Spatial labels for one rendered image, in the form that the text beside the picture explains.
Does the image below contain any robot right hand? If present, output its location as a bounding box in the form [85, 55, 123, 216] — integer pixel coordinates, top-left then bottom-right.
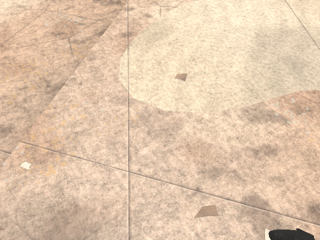
[268, 228, 315, 240]

